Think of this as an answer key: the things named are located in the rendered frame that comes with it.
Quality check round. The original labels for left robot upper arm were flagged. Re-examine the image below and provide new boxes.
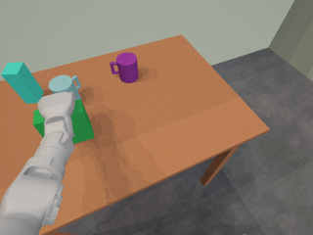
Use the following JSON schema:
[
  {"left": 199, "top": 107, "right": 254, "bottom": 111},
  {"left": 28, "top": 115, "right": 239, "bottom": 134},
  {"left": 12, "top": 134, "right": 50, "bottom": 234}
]
[{"left": 0, "top": 174, "right": 65, "bottom": 235}]

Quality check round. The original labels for sponge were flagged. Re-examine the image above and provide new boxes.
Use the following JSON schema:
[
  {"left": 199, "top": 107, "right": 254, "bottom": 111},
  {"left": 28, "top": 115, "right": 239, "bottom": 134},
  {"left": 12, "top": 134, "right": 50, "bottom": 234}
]
[{"left": 33, "top": 99, "right": 95, "bottom": 144}]

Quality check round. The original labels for table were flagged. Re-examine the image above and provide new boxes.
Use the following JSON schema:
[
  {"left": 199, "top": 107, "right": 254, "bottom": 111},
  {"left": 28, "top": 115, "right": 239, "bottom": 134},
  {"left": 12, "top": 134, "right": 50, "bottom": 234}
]
[{"left": 0, "top": 34, "right": 270, "bottom": 235}]

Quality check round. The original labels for left robot hand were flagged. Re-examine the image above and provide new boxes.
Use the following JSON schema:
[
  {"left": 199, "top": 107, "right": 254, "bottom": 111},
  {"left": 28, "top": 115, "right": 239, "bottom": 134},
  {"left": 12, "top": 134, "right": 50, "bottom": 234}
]
[{"left": 37, "top": 91, "right": 76, "bottom": 137}]

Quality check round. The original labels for left robot forearm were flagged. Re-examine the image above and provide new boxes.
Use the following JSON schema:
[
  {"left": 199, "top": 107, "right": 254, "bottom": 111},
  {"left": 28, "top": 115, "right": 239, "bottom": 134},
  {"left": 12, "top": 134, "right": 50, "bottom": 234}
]
[{"left": 0, "top": 114, "right": 75, "bottom": 217}]

